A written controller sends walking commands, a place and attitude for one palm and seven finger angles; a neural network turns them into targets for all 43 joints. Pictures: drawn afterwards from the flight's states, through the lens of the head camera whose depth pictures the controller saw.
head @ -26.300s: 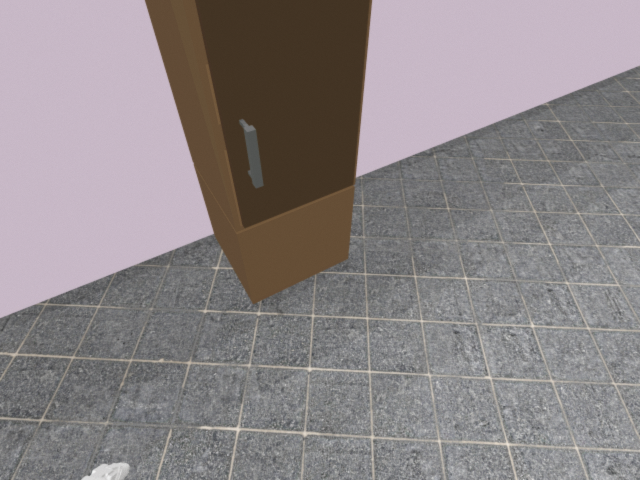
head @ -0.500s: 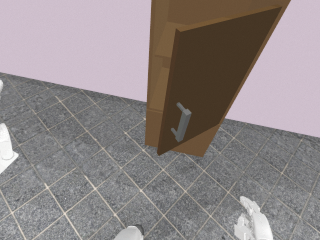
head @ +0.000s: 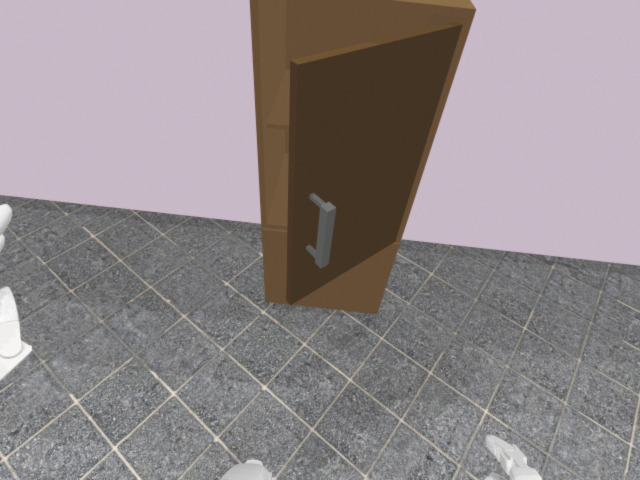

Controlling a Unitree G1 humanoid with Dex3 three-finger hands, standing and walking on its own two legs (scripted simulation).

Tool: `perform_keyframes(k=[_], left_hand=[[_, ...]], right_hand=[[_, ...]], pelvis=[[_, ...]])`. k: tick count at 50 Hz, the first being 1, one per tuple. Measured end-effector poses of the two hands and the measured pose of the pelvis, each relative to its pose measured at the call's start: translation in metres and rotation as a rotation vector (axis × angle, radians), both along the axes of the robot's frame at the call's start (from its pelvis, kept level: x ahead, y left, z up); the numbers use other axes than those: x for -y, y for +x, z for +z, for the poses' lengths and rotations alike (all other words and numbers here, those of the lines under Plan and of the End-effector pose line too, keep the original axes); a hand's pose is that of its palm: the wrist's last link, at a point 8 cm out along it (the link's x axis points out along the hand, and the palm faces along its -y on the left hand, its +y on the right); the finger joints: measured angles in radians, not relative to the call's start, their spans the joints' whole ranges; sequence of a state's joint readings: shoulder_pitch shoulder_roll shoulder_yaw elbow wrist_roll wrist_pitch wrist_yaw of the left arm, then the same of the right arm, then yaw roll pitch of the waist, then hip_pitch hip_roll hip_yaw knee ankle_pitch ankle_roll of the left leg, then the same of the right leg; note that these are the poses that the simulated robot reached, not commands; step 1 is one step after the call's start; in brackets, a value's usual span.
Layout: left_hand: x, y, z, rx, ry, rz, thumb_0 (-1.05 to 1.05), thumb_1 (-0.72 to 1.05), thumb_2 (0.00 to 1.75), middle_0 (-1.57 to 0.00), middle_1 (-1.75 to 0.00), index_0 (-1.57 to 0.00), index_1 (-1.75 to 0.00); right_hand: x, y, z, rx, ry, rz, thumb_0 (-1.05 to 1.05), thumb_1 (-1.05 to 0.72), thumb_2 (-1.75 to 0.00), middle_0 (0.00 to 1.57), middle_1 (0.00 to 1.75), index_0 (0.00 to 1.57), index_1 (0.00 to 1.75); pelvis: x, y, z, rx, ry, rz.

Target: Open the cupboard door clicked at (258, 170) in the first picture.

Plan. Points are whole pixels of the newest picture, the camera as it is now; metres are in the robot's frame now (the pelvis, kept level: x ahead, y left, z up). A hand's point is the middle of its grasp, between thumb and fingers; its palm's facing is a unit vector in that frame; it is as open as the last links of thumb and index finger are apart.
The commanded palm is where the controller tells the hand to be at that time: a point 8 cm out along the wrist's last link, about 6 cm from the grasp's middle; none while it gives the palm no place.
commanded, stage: stop stepping back and stand still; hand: left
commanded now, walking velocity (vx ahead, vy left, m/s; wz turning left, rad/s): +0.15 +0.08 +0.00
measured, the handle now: (318, 231) +0.59 +0.04 -0.08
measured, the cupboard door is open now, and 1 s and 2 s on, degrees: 44 44 44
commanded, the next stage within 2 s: let the arm hang, fingers relaxed in 0.82 s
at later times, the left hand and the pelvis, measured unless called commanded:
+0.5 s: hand out of the picture +0.14 +0.30 +0.16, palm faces +0.50 -0.76 -0.41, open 7.4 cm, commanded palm +0.09 +0.32 +0.19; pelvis -0.04 +0.02 +0.00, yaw +2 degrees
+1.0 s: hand (46, 414) +0.16 +0.28 +0.07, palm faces +0.27 -0.82 -0.50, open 7.4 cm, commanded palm none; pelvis -0.04 +0.01 +0.00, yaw +3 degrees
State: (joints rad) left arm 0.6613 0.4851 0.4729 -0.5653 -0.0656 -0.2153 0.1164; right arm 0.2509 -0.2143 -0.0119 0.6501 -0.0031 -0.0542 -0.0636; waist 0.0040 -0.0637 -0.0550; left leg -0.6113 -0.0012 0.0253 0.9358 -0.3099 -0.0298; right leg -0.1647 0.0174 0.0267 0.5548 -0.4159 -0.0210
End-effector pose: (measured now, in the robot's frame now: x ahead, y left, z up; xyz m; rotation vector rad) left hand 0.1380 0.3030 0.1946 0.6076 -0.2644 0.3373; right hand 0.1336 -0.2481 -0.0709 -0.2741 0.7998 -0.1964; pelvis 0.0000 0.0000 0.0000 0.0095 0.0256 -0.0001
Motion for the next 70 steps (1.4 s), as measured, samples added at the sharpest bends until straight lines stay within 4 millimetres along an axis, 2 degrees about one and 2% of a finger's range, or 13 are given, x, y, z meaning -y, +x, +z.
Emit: perform_keyframes(k=[7, 16, 22, 28, 37, 46, 48, 52, 55, 58, 60, 63, 70], left_hand=[[-0.026, -0.001, -0.023, 0.024, -0.125, 0.118, 0.01, 0.89, 0.90, -0.21, -0.30, -0.21, -0.30], [0.004, -0.027, -0.001, -0.029, -0.032, -0.024, 0.02, 0.89, 0.90, -0.21, -0.30, -0.21, -0.30], [-0.012, -0.050, -0.009, -0.029, -0.061, 0.084, 0.01, 0.89, 0.90, -0.22, -0.30, -0.22, -0.30], [-0.031, -0.038, -0.027, 0.007, -0.165, 0.172, 0.01, 0.89, 0.90, -0.21, -0.30, -0.21, -0.30], [-0.004, -0.020, -0.007, -0.014, -0.074, 0.035, 0.02, 0.89, 0.90, -0.21, -0.30, -0.21, -0.30], [-0.008, -0.021, -0.016, -0.100, -0.081, 0.079, 0.01, 0.89, 0.90, -0.21, -0.30, -0.22, -0.30], [-0.011, -0.016, -0.042, -0.188, -0.088, 0.078, 0.01, 0.89, 0.90, -0.21, -0.30, -0.21, -0.30], [-0.014, -0.017, -0.159, -0.635, -0.275, 0.164, 0.00, 0.90, 0.90, -0.20, -0.30, -0.20, -0.30], [0.009, -0.049, -0.243, -0.975, -0.417, 0.203, 0.00, 0.91, 0.90, -0.20, -0.30, -0.20, -0.30], [0.044, -0.096, -0.301, -1.246, -0.536, 0.210, 0.01, 0.91, 0.90, -0.20, -0.30, -0.20, -0.30], [0.069, -0.129, -0.323, -1.383, -0.609, 0.214, 0.01, 0.91, 0.90, -0.20, -0.30, -0.20, -0.30], [0.077, -0.174, -0.336, -1.498, -0.673, 0.299, 0.01, 0.97, 0.90, -0.21, -0.30, -0.21, -0.30], [0.078, -0.249, -0.331, -1.666, -0.717, 0.437, 0.01, 0.95, 0.90, -0.21, -0.30, -0.21, -0.30]], right_hand=[[0.000, -0.027, -0.006, -0.046, -0.065, -0.011, 0.01, -0.91, -0.90, 0.20, 0.30, 0.20, 0.29], [-0.042, -0.025, 0.010, 0.112, 0.074, 0.065, 0.01, -0.90, -0.90, 0.20, 0.30, 0.21, 0.29], [-0.042, -0.026, -0.003, 0.069, 0.068, 0.081, 0.01, -0.90, -0.90, 0.20, 0.30, 0.21, 0.30], [-0.038, -0.026, -0.007, 0.038, 0.025, 0.078, 0.01, -0.90, -0.90, 0.20, 0.30, 0.21, 0.30], [-0.039, -0.013, 0.007, 0.090, 0.063, 0.079, 0.01, -0.90, -0.90, 0.20, 0.30, 0.21, 0.30], [-0.025, -0.005, 0.004, 0.067, 0.056, 0.059, 0.01, -0.90, -0.90, 0.20, 0.30, 0.21, 0.29], [-0.021, -0.004, -0.005, 0.051, 0.067, 0.102, 0.01, -0.90, -0.90, 0.20, 0.30, 0.21, 0.29], [-0.009, -0.013, -0.033, -0.077, 0.068, 0.128, 0.01, -0.91, -0.90, 0.20, 0.30, 0.21, 0.29], [-0.003, -0.033, -0.042, -0.167, 0.062, 0.103, 0.01, -0.91, -0.90, 0.20, 0.30, 0.21, 0.29], [0.002, -0.061, -0.044, -0.269, 0.044, 0.072, 0.01, -0.91, -0.90, 0.20, 0.30, 0.20, 0.29], [0.005, -0.083, -0.045, -0.347, 0.031, 0.049, 0.01, -0.91, -0.90, 0.20, 0.30, 0.20, 0.29], [0.007, -0.116, -0.047, -0.468, 0.020, 0.022, 0.01, -0.91, -0.90, 0.20, 0.30, 0.20, 0.29], [-0.005, -0.170, -0.056, -0.656, 0.056, -0.017, 0.01, -0.91, -0.90, 0.20, 0.30, 0.20, 0.29]], pelvis=[[-0.015, -0.014, 0.000, 0.021, -0.018, 0.038], [-0.006, -0.044, 0.007, 0.020, -0.025, 0.037], [-0.011, -0.042, 0.003, 0.023, -0.043, 0.030], [-0.018, -0.038, 0.002, 0.051, -0.017, 0.041], [-0.010, -0.034, 0.009, 0.017, -0.022, 0.033], [-0.006, -0.031, 0.010, 0.014, -0.024, 0.028], [-0.007, -0.034, 0.008, 0.006, -0.025, 0.043], [-0.011, -0.041, 0.001, 0.006, -0.020, 0.063], [-0.008, -0.043, 0.000, 0.021, -0.011, 0.065], [-0.005, -0.044, 0.001, 0.039, -0.007, 0.064], [-0.003, -0.044, 0.003, 0.046, -0.009, 0.064], [0.001, -0.045, 0.006, 0.050, -0.015, 0.072], [0.002, -0.046, 0.010, 0.054, -0.025, 0.083]])
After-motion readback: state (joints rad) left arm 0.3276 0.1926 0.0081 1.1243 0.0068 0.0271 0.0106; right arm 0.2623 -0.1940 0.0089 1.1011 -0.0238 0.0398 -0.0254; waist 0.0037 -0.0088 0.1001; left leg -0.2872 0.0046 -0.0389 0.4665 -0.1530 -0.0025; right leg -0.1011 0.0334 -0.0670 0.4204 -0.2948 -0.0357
